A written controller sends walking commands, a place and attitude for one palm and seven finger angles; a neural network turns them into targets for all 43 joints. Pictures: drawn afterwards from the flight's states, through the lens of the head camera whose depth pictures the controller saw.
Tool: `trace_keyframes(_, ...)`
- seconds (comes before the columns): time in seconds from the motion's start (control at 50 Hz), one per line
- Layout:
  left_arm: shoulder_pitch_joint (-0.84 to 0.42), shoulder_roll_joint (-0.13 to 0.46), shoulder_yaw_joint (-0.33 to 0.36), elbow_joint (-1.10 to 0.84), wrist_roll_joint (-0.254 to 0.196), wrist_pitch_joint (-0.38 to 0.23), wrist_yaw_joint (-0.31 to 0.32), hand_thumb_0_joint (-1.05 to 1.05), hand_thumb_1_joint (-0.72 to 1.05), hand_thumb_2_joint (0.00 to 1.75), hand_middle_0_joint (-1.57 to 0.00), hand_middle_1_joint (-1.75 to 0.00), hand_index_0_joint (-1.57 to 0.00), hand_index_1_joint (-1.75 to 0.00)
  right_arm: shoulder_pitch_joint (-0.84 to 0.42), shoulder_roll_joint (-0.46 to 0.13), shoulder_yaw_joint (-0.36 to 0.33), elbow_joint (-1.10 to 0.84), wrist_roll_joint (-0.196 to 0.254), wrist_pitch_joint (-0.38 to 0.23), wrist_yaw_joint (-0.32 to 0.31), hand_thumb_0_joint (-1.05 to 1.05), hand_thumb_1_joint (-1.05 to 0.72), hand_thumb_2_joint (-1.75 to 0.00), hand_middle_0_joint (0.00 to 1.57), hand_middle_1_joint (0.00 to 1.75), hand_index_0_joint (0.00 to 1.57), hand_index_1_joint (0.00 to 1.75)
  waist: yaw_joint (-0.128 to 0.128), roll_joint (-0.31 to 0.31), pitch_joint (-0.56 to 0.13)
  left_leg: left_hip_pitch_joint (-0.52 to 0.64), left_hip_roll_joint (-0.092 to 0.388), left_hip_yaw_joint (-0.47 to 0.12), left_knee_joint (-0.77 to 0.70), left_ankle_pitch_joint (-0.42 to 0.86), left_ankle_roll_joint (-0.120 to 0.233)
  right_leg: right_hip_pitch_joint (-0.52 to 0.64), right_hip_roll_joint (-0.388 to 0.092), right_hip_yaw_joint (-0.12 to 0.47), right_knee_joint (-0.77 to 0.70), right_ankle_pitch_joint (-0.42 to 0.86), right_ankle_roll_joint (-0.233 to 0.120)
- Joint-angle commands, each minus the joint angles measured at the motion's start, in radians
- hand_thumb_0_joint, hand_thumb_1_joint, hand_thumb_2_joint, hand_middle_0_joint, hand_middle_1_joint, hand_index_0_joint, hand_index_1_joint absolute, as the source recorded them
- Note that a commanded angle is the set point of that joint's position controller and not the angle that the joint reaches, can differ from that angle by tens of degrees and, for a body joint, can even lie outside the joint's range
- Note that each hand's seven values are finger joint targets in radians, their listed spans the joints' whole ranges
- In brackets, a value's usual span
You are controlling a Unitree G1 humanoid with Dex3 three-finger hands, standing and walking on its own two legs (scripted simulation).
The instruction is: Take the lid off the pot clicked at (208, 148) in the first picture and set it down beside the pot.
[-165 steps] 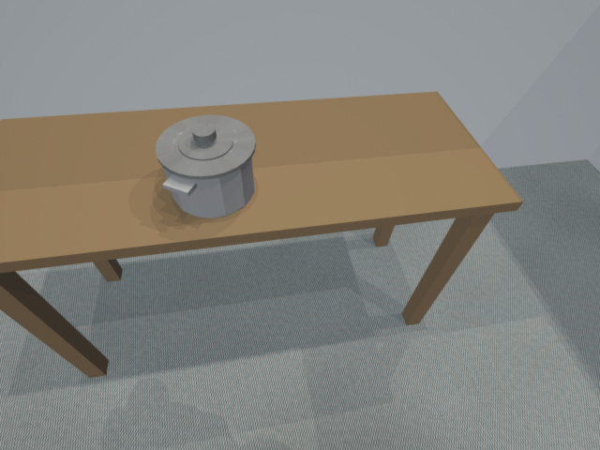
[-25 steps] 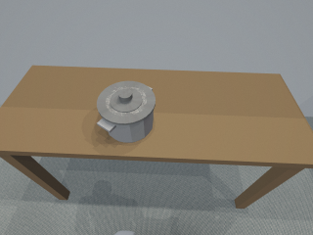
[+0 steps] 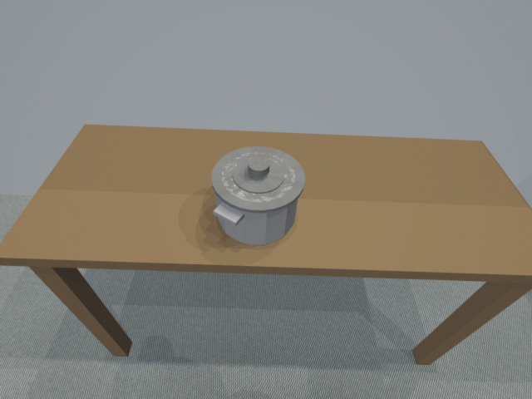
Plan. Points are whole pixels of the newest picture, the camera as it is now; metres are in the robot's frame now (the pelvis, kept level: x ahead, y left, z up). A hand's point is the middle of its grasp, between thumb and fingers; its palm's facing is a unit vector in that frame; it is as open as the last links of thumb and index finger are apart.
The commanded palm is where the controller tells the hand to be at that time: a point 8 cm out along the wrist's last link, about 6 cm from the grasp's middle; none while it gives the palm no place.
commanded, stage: come to a stop and stand still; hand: left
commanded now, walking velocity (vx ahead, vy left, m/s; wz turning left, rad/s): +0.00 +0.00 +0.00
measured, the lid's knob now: (258, 166) +0.51 +0.06 +0.06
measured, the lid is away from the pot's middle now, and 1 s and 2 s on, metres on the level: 0.00 0.00 0.00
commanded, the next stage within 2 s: look again from close up in 1.10 s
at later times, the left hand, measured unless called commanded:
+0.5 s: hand out of the picture +0.02 +0.17 -0.17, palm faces +0.04 -0.99 -0.16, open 7.3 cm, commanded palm none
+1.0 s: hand out of the picture +0.03 +0.15 -0.17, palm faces +0.04 -0.99 -0.15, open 7.3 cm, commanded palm none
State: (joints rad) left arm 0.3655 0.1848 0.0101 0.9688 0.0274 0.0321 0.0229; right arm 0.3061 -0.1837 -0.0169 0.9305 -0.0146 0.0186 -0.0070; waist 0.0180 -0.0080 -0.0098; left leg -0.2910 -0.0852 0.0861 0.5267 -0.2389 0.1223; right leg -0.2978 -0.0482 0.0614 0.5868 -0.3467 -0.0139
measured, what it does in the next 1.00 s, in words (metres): steps on the spot: right foot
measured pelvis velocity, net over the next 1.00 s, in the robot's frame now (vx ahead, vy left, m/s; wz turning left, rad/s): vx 0.05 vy -0.01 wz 0.00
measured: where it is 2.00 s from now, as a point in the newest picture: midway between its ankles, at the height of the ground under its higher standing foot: outside the picture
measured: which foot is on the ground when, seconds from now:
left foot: down 0.00-1.00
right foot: up 0.00-0.00, down 0.02-1.00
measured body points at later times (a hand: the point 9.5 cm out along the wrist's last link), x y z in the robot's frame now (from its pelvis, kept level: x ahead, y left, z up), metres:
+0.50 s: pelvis +0.03 +0.01 +0.01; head +0.03 +0.02 +0.46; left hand +0.01 +0.22 -0.16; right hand +0.04 -0.22 -0.14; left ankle +0.03 +0.04 -0.73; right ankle +0.02 -0.17 -0.73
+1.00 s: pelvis +0.05 -0.01 +0.01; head +0.05 +0.00 +0.46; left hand +0.03 +0.20 -0.16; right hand +0.05 -0.24 -0.14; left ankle +0.03 +0.04 -0.73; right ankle +0.02 -0.17 -0.73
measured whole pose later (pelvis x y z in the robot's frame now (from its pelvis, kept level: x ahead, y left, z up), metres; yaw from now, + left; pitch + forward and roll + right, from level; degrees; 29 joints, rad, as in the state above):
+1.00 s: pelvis +0.05 -0.01 +0.01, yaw +0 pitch -1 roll -1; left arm 0.33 0.14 -0.02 1.09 0.01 -0.01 0.04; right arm 0.30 -0.15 0.00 1.09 0.00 -0.02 -0.03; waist 0.01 -0.02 0.00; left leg -0.17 -0.08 0.07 0.44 -0.26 0.10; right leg -0.15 -0.03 0.05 0.43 -0.28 0.05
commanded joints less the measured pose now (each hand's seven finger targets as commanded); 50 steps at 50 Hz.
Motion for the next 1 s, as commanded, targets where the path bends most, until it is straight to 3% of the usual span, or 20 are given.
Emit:
trace_keyframes(0.0,0.048,0.066,0.013,-0.029,0.001,-0.017,0.010,0.00,0.90,0.90,-0.20,-0.30,-0.20,-0.30,-0.029,-0.110,-0.020,-0.058,0.002,-0.040,-0.018,0.00,-0.90,-0.90,0.20,0.30,0.20,0.30,0.011,0.081,0.053,-0.015,0.242,-0.310,-0.295,-0.159,-0.026,0.003,0.013,-0.034,-0.057,0.011,-0.009)
trace_keyframes(0.08,0.040,0.067,0.007,-0.003,-0.004,-0.028,0.013,0.00,0.90,0.90,-0.20,-0.30,-0.20,-0.30,0.007,-0.088,-0.011,-0.014,0.006,-0.046,-0.020,0.00,-0.90,-0.90,0.20,0.30,0.20,0.30,0.002,0.049,0.045,0.027,0.215,-0.292,-0.280,-0.082,-0.056,0.050,-0.006,-0.013,-0.145,0.083,-0.028)
trace_keyframes(0.14,0.041,0.059,0.002,0.014,-0.005,-0.027,0.016,0.00,0.90,0.90,-0.20,-0.30,-0.20,-0.30,0.024,-0.097,-0.012,0.009,0.006,-0.046,-0.021,0.00,-0.90,-0.90,0.20,0.30,0.20,0.30,-0.006,0.059,0.066,0.054,0.213,-0.285,-0.306,-0.109,-0.076,0.023,-0.012,-0.012,-0.144,0.069,-0.028)
trace_keyframes(0.22,0.047,0.051,-0.002,0.030,-0.003,-0.029,0.017,0.00,0.90,0.90,-0.20,-0.30,-0.20,-0.30,0.032,-0.091,-0.009,0.030,0.007,-0.047,-0.021,0.00,-0.90,-0.90,0.20,0.30,0.20,0.30,-0.005,0.038,0.090,0.047,0.209,-0.273,-0.309,-0.119,-0.071,0.019,-0.020,-0.004,-0.160,0.084,-0.026)
trace_keyframes(0.38,0.052,0.042,-0.006,0.057,-0.007,-0.039,0.021,0.00,0.90,0.90,-0.20,-0.30,-0.20,-0.30,0.049,-0.070,-0.003,0.071,0.009,-0.056,-0.024,0.00,-0.90,-0.90,0.20,0.30,0.20,0.30,-0.006,-0.018,0.069,0.096,0.196,-0.229,-0.244,0.081,-0.057,0.046,-0.040,0.008,-0.185,0.178,-0.023)
trace_keyframes(0.46,0.052,0.039,-0.008,0.068,-0.008,-0.039,0.023,0.00,0.90,0.90,-0.20,-0.30,-0.20,-0.30,0.055,-0.073,-0.003,0.084,0.008,-0.057,-0.026,0.00,-0.90,-0.90,0.20,0.30,0.20,0.30,-0.013,0.025,0.050,0.127,0.195,-0.219,-0.235,0.123,-0.063,0.047,-0.042,0.009,-0.177,0.179,-0.018)
trace_keyframes(0.54,0.056,0.037,-0.009,0.078,-0.010,-0.040,0.025,0.00,0.90,0.90,-0.20,-0.30,-0.20,-0.30,0.052,-0.069,0.000,0.091,0.009,-0.059,-0.028,0.00,-0.90,-0.90,0.20,0.30,0.20,0.30,-0.011,0.030,0.049,0.141,0.191,-0.201,-0.205,0.207,-0.060,0.058,-0.047,0.011,-0.182,0.214,-0.018)
trace_keyframes(0.68,0.050,0.041,-0.011,0.085,-0.011,-0.042,0.026,0.00,0.90,0.90,-0.20,-0.30,-0.20,-0.30,0.044,-0.065,-0.001,0.104,0.011,-0.058,-0.029,0.00,-0.90,-0.90,0.20,0.30,0.20,0.30,-0.010,-0.007,0.068,0.134,0.186,-0.187,-0.179,0.228,-0.054,0.068,-0.048,0.012,-0.195,0.242,-0.015)
trace_keyframes(0.74,0.048,0.036,-0.012,0.089,-0.010,-0.040,0.027,0.00,0.90,0.90,-0.20,-0.30,-0.20,-0.30,0.044,-0.066,-0.001,0.110,0.009,-0.056,-0.029,0.00,-0.90,-0.90,0.20,0.30,0.20,0.30,-0.012,0.029,0.077,0.134,0.187,-0.186,-0.195,0.183,-0.058,0.059,-0.048,0.015,-0.196,0.213,-0.013)
trace_keyframes(0.92,0.045,0.035,-0.015,0.092,-0.011,-0.046,0.027,0.00,0.90,0.90,-0.20,-0.30,-0.20,-0.30,0.041,-0.060,0.000,0.122,0.011,-0.056,-0.027,0.00,-0.90,-0.90,0.20,0.30,0.20,0.30,-0.013,-0.017,0.081,0.128,0.181,-0.177,-0.181,0.169,-0.058,0.070,-0.053,0.024,-0.209,0.237,-0.017)
trace_keyframes(0.98,0.046,0.039,-0.016,0.093,-0.012,-0.047,0.025,0.00,0.90,0.90,-0.20,-0.30,-0.20,-0.30,0.044,-0.056,-0.001,0.128,0.011,-0.057,-0.027,0.00,-0.90,-0.90,0.20,0.30,0.20,0.30,-0.010,-0.006,0.078,0.128,0.180,-0.176,-0.178,0.169,-0.055,0.077,-0.049,0.023,-0.214,0.242,-0.017)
